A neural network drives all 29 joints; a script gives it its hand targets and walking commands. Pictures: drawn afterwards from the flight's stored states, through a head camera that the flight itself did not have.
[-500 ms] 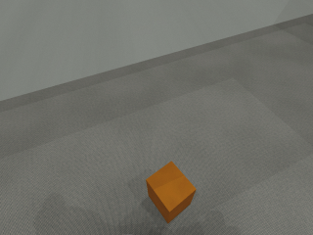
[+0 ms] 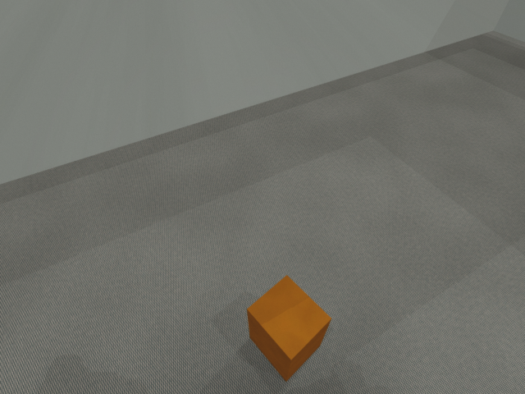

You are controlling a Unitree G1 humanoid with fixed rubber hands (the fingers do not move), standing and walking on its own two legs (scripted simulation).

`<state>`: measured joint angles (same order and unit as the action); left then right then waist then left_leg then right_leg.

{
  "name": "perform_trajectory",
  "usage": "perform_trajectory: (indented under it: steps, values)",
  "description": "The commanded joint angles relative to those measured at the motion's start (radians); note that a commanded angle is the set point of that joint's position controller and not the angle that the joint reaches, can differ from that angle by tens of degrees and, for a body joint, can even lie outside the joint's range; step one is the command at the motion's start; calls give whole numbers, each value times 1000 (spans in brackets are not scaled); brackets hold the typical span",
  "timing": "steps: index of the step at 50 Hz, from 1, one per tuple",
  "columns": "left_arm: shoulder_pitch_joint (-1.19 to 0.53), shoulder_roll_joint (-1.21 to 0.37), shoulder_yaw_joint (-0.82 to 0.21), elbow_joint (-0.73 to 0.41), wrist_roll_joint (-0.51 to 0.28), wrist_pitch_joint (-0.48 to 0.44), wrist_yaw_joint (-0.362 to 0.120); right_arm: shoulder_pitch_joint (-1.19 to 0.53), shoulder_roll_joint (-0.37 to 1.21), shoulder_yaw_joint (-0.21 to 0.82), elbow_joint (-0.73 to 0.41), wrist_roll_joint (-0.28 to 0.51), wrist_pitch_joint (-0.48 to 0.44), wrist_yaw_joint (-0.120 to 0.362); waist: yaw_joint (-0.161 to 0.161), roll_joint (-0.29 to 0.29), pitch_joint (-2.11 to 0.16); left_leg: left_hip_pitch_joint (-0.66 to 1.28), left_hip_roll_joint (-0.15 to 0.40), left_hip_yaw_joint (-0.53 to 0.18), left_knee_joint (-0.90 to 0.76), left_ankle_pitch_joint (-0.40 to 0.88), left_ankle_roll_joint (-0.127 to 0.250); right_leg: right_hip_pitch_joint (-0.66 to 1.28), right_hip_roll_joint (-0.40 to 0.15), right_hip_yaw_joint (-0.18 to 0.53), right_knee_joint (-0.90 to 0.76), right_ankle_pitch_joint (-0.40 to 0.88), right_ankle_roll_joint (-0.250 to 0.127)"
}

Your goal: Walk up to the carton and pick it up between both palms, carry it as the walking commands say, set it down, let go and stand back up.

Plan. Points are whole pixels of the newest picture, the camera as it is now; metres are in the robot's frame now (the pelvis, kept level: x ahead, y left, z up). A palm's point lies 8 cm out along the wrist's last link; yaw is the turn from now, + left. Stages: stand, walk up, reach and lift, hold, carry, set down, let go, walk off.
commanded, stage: walk up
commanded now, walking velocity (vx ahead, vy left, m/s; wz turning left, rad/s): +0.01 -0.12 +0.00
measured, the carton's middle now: (286, 329) +0.44 -0.07 -0.64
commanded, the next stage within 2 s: none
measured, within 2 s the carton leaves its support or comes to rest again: neither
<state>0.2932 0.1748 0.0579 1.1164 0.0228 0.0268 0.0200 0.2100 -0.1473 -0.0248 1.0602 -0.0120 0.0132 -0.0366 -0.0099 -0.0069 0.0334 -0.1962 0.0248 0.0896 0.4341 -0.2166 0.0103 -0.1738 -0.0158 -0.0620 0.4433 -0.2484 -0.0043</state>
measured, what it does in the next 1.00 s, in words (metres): steps to the right: left foot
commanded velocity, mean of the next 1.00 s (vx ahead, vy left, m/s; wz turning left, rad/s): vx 0.02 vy -0.06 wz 0.03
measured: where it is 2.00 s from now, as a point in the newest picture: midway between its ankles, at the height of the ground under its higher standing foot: outside the picture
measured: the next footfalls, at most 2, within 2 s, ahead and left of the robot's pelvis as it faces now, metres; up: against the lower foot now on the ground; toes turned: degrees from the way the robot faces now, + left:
left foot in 0.42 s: +0.04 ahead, +0.08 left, +0.00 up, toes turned +6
left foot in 1.12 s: +0.04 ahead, +0.02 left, +0.00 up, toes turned +13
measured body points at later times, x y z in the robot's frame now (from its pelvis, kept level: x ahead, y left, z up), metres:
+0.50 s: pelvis +0.02 -0.06 +0.00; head +0.03 -0.05 +0.45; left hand +0.00 +0.15 -0.17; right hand +0.04 -0.28 -0.16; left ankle +0.00 +0.07 -0.74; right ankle +0.00 -0.14 -0.74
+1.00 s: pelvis +0.03 -0.11 -0.01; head +0.07 -0.10 +0.44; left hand +0.02 +0.11 -0.17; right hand +0.07 -0.32 -0.17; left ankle +0.01 +0.00 -0.73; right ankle +0.01 -0.18 -0.74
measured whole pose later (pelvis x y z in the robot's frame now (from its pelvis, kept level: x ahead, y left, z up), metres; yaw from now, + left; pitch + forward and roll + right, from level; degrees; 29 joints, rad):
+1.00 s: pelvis +0.03 -0.11 -0.01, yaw +6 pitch -1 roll +0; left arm 0.27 0.11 0.04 1.08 0.03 -0.01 0.07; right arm 0.22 -0.12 -0.04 1.08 0.00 0.05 -0.04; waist -0.01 0.00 0.09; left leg -0.29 0.05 0.09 0.70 -0.39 -0.05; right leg -0.16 0.01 -0.19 0.48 -0.31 -0.07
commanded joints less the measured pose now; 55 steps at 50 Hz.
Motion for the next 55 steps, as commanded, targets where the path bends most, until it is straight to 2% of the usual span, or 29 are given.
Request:
perform_trajectory:
  steps: [1, 3, 5, 6, 8, 9, 11, 14, 18, 22, 25, 28, 31, 32, 33, 34, 35, 36, 39, 42, 45, 46, 48, 50, 51, 52, 53, 54, 55]
  values:
    - [36, 72, 28, -52, 5, 0, 1, 81, -186, -51, -16, -10, 0, -24, -27, 144, 16, 22, 354, -348, -182, 8, 148, -176, -17, 13, 195, -132, 28]
    - [52, 62, 28, -68, 7, 3, -3, 38, -178, -52, -25, -17, 1, -27, -5, 178, 17, -64, 356, -331, -203, -99, 156, -156, -40, 50, 251, -183, 22]
    - [138, 26, 18, -45, 5, -8, -7, -51, -154, -50, -41, -8, 7, -14, 59, 159, 17, -229, 240, -202, -159, -262, 73, 35, -32, 38, 70, -80, -4]
    - [177, 33, 13, -24, 5, -18, -4, -62, -127, -44, -35, -1, 10, -1, 77, 82, 45, -278, 158, -126, -71, -256, 25, 83, -63, 96, -95, -76, -16]
    - [140, 125, 17, -35, 3, -33, 14, -27, -27, -13, -43, 10, 10, 10, 65, -196, 52, -283, 30, -20, 204, -254, -44, 10, -296, 363, -342, -117, -91]
    - [99, 138, 22, -52, 2, -36, 16, 6, -46, -19, -33, -2, 13, 16, 41, -155, 52, -248, 50, -55, 308, -270, -41, -46, -297, 354, -360, -238, -125]
    - [3, 93, 3, -75, -1, -41, 15, 40, -60, -17, -13, -2, 10, 20, 5, -126, 74, -139, 69, -83, 307, -213, -36, -148, -241, 278, -339, -191, -124]
    - [23, 56, -18, -67, -2, -57, 21, 94, -34, -15, 26, 2, 1, 18, -9, -64, 44, -147, 46, -82, 213, -154, -35, -1, -199, 176, -251, 186, -90]
    - [63, 91, 2, -34, -9, -41, 25, 63, -63, -21, 0, 5, -19, -7, -10, -104, -15, -56, 45, -36, 9, 3, -49, 66, -145, 85, -145, 362, -97]
    - [102, 35, -18, -29, -21, -45, 21, 122, -115, -30, 14, -1, -32, -14, -10, 93, -79, 175, 198, -166, -101, 232, -4, -45, -93, 63, -93, 212, -41]
    - [34, 83, 14, -61, 1, -26, 13, 155, -157, -49, 44, -9, -12, -27, -46, 165, 21, 105, 305, -273, -96, 204, 80, -155, -32, 3, 71, 42, -13]
    - [39, 58, 14, -72, 4, -11, 2, 120, -135, -48, 27, -10, -9, -43, -32, 217, 22, 51, 386, -312, -111, 277, 144, -201, -19, 10, 227, -152, 3]
    - [129, 20, 10, -59, 5, -14, -3, 8, -147, -53, -9, -10, -3, -35, 42, 195, 5, -127, 292, -204, -96, -13, 81, -25, -29, 28, 91, -79, -13]
    - [173, 9, 4, -33, 11, -24, -4, -9, -119, -47, -6, -7, 1, -22, 66, 116, 20, -212, 191, -116, -23, -152, 27, 82, -42, 57, -53, -13, -27]
    - [213, 59, 8, -15, 15, -36, -1, -1, -56, -32, -6, -2, 3, -11, 83, -77, 13, -290, 77, -8, 153, -185, -30, 157, -161, 217, -175, -17, -63]
    - [191, 110, 9, -8, 14, -41, 10, -18, -28, -18, -29, 0, 6, -6, 82, -179, 26, -309, 46, -4, 264, -274, -55, 112, -273, 312, -257, 107, -114]
    - [101, 120, 10, -39, 14, -40, 20, 19, -39, -27, -24, 3, 13, -7, 34, -182, 40, -238, 62, -31, 370, -328, -60, 17, -284, 281, -246, 245, -165]
    - [78, 71, -6, -49, 15, -54, 19, 52, -37, -21, 7, -1, 19, -4, 26, -86, 32, -171, 73, -94, 361, -327, -51, -30, -317, 298, -204, 385, -182]
    - [51, 42, -28, -46, 3, -69, 22, 75, -3, -7, 35, 4, 15, 4, 0, -88, 16, -126, 62, -89, 275, -243, -41, 27, -219, 163, -161, 570, -128]
    - [88, 62, -23, -44, -5, -68, 30, 108, -25, -10, 52, 10, 21, -3, 8, -110, -25, -122, 30, -67, 197, -169, -31, 149, -206, 128, -118, 737, -90]
    - [81, 78, 5, -17, 13, -59, 48, 93, -33, -26, 41, 32, 5, -14, 1, -128, -1, -52, 54, -58, 38, -81, -50, 100, -241, 83, -62, 732, -50]
    - [41, 201, 49, -81, -1, -49, 67, 16, -84, -43, -42, 28, 10, -10, 24, -147, 8, -143, 23, 9, 203, -24, -62, 148, -263, 28, -4, 708, -80]
    - [97, 168, 46, -65, 16, -38, 75, -48, -84, -45, -73, 13, 22, -10, 68, -164, 13, -239, 34, 23, 351, -207, -68, 165, -353, 85, -33, 666, -149]
    - [112, 93, 26, -55, 31, -35, 65, -79, -82, -39, -77, -2, 27, -7, 68, -110, 72, -195, 48, -30, 453, -323, -44, -33, -362, 146, -112, 522, -194]
    - [117, 43, 2, -34, 34, -40, 52, -28, -52, -24, -32, 5, 27, -10, 51, -53, 84, -86, 54, -89, 335, -307, -25, -137, -333, 186, -133, 447, -183]
    - [51, 67, 9, -74, 33, -32, 50, -12, -44, -34, -42, 10, 24, -12, 28, -83, 74, -51, 46, -66, 256, -253, -26, -167, -286, 156, -118, 413, -149]
    - [-47, 128, 27, -127, 23, -27, 64, 35, -27, -40, -56, 0, 22, -3, 1, -73, 14, -77, 33, -16, 213, -158, -33, -74, -268, 42, -44, 372, -133]
    - [-71, 140, 30, -140, 13, -26, 67, 87, -50, -50, -50, -2, 14, -8, -26, -26, -49, -15, 40, -14, 104, -32, -30, -44, -250, -6, 28, 369, -101]
    - [-59, 128, 29, -157, 6, -26, 61, 125, -121, -67, -51, -7, 3, -17, -56, 123, -99, 86, 130, -131, 3, 231, -3, -76, -207, -55, 168, 317, -52]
